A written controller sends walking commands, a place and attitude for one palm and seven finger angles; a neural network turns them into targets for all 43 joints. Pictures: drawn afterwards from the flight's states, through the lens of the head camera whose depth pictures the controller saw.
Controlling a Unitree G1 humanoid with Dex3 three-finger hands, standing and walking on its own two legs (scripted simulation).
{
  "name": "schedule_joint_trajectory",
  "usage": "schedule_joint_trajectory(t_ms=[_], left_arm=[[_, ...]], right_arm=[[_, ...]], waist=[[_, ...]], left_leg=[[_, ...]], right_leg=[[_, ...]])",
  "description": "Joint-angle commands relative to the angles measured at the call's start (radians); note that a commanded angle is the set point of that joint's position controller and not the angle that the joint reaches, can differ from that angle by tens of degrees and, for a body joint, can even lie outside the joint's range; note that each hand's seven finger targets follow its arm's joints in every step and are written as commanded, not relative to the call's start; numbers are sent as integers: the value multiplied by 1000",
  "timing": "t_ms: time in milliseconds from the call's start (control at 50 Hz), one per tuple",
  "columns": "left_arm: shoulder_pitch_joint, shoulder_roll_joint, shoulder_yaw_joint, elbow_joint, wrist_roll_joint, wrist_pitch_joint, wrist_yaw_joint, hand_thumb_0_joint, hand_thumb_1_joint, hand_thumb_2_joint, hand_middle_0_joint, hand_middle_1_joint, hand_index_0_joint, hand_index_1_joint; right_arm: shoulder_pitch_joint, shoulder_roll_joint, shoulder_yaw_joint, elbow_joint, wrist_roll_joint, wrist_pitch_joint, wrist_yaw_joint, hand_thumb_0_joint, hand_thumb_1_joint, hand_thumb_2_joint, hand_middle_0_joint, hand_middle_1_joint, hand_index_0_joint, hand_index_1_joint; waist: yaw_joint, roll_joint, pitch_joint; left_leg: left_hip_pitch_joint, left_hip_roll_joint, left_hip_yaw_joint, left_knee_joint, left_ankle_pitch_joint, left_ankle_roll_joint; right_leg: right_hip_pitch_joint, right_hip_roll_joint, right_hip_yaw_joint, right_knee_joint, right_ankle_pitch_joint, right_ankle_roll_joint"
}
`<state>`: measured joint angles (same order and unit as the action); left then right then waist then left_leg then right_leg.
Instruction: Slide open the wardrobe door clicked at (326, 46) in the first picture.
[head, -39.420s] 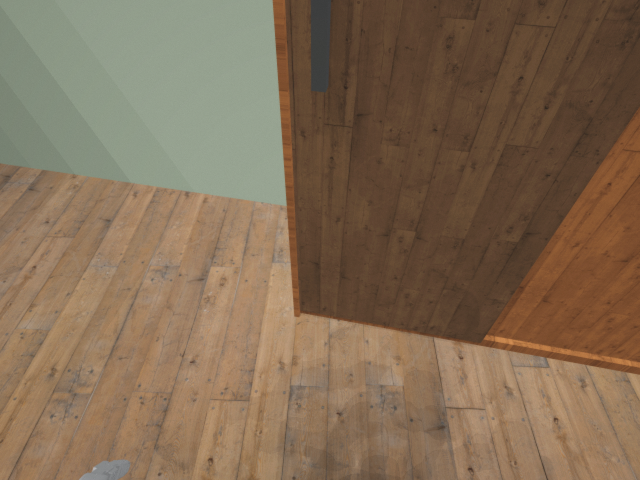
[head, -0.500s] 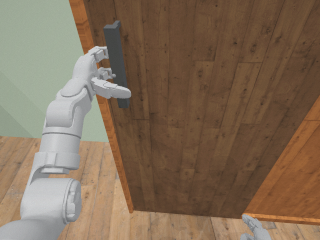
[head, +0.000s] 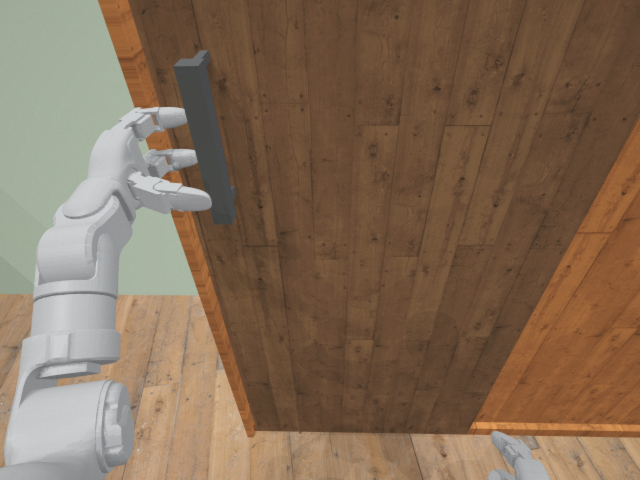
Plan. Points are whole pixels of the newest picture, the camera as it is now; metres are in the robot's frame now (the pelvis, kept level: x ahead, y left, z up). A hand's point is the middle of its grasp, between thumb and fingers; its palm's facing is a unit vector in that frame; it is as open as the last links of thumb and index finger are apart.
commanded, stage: move the hooked fingers beside the handle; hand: left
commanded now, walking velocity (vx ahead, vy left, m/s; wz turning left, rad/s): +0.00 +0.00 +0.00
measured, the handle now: (214, 142) +0.46 +0.16 +0.25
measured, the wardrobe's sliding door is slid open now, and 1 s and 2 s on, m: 0.01 0.01 0.01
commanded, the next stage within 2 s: feel for the door with the fingertips in 1.56 s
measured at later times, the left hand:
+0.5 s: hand (160, 163) +0.39 +0.20 +0.25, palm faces +0.06 -1.00 +0.00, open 14.0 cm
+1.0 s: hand (154, 163) +0.39 +0.21 +0.25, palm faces +0.05 -1.00 -0.01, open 14.0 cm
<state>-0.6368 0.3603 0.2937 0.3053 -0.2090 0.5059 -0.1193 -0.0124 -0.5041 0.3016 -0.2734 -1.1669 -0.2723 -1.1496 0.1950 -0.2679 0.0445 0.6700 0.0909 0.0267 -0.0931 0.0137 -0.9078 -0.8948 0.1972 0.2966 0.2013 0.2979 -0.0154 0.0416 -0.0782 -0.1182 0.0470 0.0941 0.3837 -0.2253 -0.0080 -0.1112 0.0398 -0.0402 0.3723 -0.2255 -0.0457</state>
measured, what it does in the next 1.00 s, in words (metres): stands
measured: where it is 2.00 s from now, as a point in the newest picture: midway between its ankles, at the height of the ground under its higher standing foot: outside the picture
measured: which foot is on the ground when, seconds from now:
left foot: down 0.00-1.00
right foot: down 0.00-1.00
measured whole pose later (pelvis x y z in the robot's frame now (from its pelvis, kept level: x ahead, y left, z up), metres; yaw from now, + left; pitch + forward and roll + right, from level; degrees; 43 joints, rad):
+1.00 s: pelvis +0.00 +0.01 +0.00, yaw +2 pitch -1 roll +0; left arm -0.73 0.40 0.25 0.43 -0.21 0.45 -0.17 -0.01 -0.50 0.30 -0.30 -1.20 -0.30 -1.20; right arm 0.20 -0.26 0.05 0.68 0.10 -0.02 -0.10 0.01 -0.91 -0.89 0.20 0.30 0.20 0.30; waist 0.00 0.04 -0.07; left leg -0.16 0.03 0.07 0.41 -0.23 0.01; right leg -0.13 0.02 -0.06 0.38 -0.23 -0.03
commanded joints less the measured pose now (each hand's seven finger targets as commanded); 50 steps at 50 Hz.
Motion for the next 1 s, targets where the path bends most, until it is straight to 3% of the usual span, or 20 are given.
schedule_joint_trajectory(t_ms=[0,60,120,200,260,300,340,360,420,460,480,520,580,600,660,700,760,800,860,980], left_arm=[[-471,256,35,-239,2,-81,-13,0,-500,300,-300,-1200,-300,-1200],[-548,191,-56,-238,-11,-91,-50,0,-500,300,-300,-1200,-300,-1200],[-652,158,-88,-184,-29,-95,-59,0,-500,300,-300,-1200,-300,-1200],[-666,198,-50,-62,-26,-95,-40,0,-500,300,-300,-1200,-300,-1200],[-641,249,-6,-16,-12,-112,-20,0,-500,300,-300,-1200,-300,-1200],[-649,228,-17,-18,-6,-127,-17,0,-500,300,-300,-1200,-300,-1200],[-617,284,32,12,-1,-135,-17,0,-500,300,-300,-1200,-300,-1200],[-565,299,44,23,1,-137,-20,0,-500,300,-300,-1200,-300,-1200],[-600,283,21,12,8,-144,-30,0,-500,300,-300,-1200,-300,-1200],[-573,327,52,-39,14,-155,-34,0,-500,300,-300,-1200,-300,-1200],[-606,278,2,-69,12,-159,-40,0,-500,300,-300,-1200,-300,-1200],[-636,241,-21,-103,1,-160,-44,0,-500,300,-300,-1200,-300,-1200],[-620,255,-8,-146,-10,-153,-50,0,-500,300,-300,-1200,-300,-1200],[-615,220,-34,-134,-11,-143,-53,0,-500,300,-300,-1200,-300,-1200],[-570,264,9,-89,-12,-115,-49,0,-500,300,-300,-1200,-300,-1200],[-615,218,-36,-105,-9,-112,-49,0,-500,300,-300,-1200,-300,-1200],[-589,283,17,-90,-7,-116,-42,0,-500,300,-300,-1200,-300,-1200],[-636,218,-36,-119,-8,-126,-42,0,-500,300,-300,-1200,-300,-1200],[-594,281,18,-81,-8,-125,-41,0,-500,300,-300,-1200,-300,-1200],[-555,277,17,-83,-5,-116,-54,0,-500,300,-300,-1200,-300,-1200]], right_arm=[[-163,-119,-42,-165,5,-65,-7,0,-900,-900,200,300,200,300],[-156,-119,-44,-154,10,-80,-15,0,-900,-900,200,300,200,300],[-150,-116,-40,-126,12,-101,-23,0,-900,-900,200,300,200,300],[-132,-123,-39,-99,6,-113,-26,0,-900,-900,200,300,200,300],[-122,-131,-41,-100,-2,-112,-20,0,-900,-900,200,300,200,300],[-127,-119,-38,-116,0,-113,-16,0,-900,-900,200,300,200,300],[-116,-125,-38,-118,-3,-106,-16,0,-900,-900,200,300,200,300],[-117,-132,-41,-126,-5,-101,-14,0,-900,-900,200,300,200,300],[-111,-125,-38,-136,1,-100,-15,0,-900,-900,200,300,200,300],[-110,-131,-44,-147,1,-97,-15,0,-900,-900,200,300,200,300],[-117,-120,-39,-154,4,-98,-15,0,-900,-900,200,300,200,300],[-114,-118,-42,-150,8,-106,-15,0,-900,-900,200,300,200,300],[-111,-122,-44,-146,8,-110,-17,0,-900,-900,200,300,200,300],[-112,-119,-42,-144,10,-111,-17,0,-900,-900,200,300,200,300],[-100,-135,-48,-127,7,-109,-16,0,-900,-900,200,300,200,300],[-110,-124,-43,-129,9,-112,-16,0,-900,-900,200,300,200,300],[-104,-139,-48,-124,4,-109,-17,0,-900,-900,200,300,200,300],[-110,-123,-43,-133,5,-113,-16,0,-900,-900,200,300,200,300],[-103,-138,-46,-127,-1,-107,-16,0,-900,-900,200,300,200,300],[-115,-130,-40,-146,4,-96,-12,0,-900,-900,200,300,200,300]], waist=[[32,-36,-221],[2,17,-201],[-18,26,-181],[-4,-45,-193],[18,-40,-231],[21,-46,-234],[29,-82,-233],[44,-66,-225],[26,-85,-198],[39,-30,-237],[28,-4,-232],[14,-4,-232],[18,25,-254],[13,12,-238],[24,2,-220],[10,1,-209],[21,1,-227],[9,-12,-235],[25,-8,-240],[31,-32,-226]], left_leg=[[77,-41,-58,10,263,53],[110,-45,-67,17,228,54],[108,-46,-88,24,186,54],[72,-47,-104,14,159,51],[71,-47,-103,7,184,49],[65,-45,-99,4,198,51],[48,-42,-96,-1,195,51],[43,-41,-92,-5,199,51],[35,-36,-88,-11,181,51],[67,-34,-86,-10,216,50],[76,-34,-87,-10,228,51],[95,-34,-92,0,228,50],[119,-33,-98,0,263,48],[112,-34,-99,3,262,46],[101,-36,-99,2,256,45],[93,-36,-103,1,239,46],[102,-36,-102,1,246,45],[105,-35,-103,5,259,47],[102,-37,-98,7,273,46],[76,-37,-91,6,284,49]], right_leg=[[39,-32,54,-27,380,48],[-22,-25,53,-43,294,39],[-80,-18,47,-55,214,28],[-72,-23,38,-54,163,25],[-33,-27,39,-45,179,20],[-23,-26,36,-39,200,19],[-4,-26,36,-39,208,20],[6,-29,40,-39,210,21],[-14,-25,38,-47,197,24],[12,-25,39,-40,223,19],[3,-24,36,-40,230,17],[-18,-13,30,-43,225,15],[-10,-11,24,-40,246,12],[-18,-8,20,-38,245,11],[-21,-10,20,-41,238,11],[-39,-9,18,-42,217,11],[-23,-12,24,-41,219,9],[-26,-11,19,-35,236,10],[-7,-14,26,-32,262,10],[8,-20,24,-24,298,15]])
